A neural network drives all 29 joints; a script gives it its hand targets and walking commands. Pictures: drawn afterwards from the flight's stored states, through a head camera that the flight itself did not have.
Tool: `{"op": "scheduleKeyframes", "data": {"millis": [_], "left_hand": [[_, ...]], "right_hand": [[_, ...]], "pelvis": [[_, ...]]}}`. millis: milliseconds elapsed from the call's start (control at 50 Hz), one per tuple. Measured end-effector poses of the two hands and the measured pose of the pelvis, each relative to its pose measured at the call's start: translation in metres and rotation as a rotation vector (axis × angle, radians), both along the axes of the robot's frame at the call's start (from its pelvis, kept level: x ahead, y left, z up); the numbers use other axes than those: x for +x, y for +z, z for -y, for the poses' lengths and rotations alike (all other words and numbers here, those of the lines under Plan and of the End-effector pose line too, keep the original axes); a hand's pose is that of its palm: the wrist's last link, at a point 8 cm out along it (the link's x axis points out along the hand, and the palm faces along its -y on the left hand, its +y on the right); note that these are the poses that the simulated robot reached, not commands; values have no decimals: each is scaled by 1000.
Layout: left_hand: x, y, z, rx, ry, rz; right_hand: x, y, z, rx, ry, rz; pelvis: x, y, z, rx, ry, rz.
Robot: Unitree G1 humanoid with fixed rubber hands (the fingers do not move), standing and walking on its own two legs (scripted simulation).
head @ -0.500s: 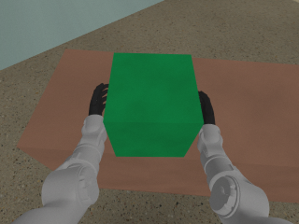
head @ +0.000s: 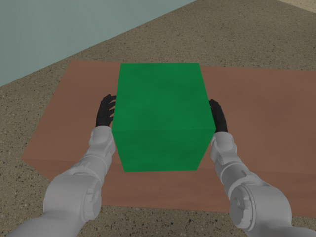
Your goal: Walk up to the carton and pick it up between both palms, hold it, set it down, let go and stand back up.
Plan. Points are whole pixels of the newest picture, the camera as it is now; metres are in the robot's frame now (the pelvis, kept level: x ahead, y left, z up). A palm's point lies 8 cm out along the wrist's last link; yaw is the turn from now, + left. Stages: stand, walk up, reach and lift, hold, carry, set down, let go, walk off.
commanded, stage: reach and lift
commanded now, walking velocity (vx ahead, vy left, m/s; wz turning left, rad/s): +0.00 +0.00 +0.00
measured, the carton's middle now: (160, 119) +0.44 +0.02 +0.01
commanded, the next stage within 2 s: none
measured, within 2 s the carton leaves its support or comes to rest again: leaves its support in 0.12 s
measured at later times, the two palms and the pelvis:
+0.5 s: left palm (98, 103) +0.39 +0.17 +0.13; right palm (230, 114) +0.39 -0.15 +0.11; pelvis -0.01 +0.00 +0.00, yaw +1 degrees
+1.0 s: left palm (85, 109) +0.36 +0.19 +0.15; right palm (230, 114) +0.36 -0.13 +0.14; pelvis -0.02 +0.00 +0.01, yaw +2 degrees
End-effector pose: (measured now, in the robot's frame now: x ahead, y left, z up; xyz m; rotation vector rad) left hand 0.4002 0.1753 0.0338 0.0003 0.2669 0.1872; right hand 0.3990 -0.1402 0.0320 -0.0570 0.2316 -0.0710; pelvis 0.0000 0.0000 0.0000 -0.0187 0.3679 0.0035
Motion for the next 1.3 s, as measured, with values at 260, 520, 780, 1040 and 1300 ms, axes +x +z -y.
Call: {"op": "scheduleKeyframes", "data": {"millis": [260, 520, 780, 1040, 1300], "left_hand": [[-7, 29, 5, 33, -6, -7], [-8, 100, 6, 24, -5, 49], [-21, 130, -6, 12, 1, 29], [-41, 112, -9, 27, -4, 18], [-46, 135, 1, 58, -25, 28]], "right_hand": [[-10, 15, 5, 34, -2, -13], [-11, 85, 6, 16, -1, 34], [-20, 125, -6, 42, -4, 4], [-40, 109, -10, 32, -5, -6], [-51, 121, 0, 39, -14, 2]], "pelvis": [[-4, -3, 2, -2, 26, 45], [-13, 3, 4, 14, 21, 198], [-18, 10, 4, 15, 16, 338], [-19, 11, -1, 8, 38, 375], [-22, 10, -6, 6, 40, 389]]}}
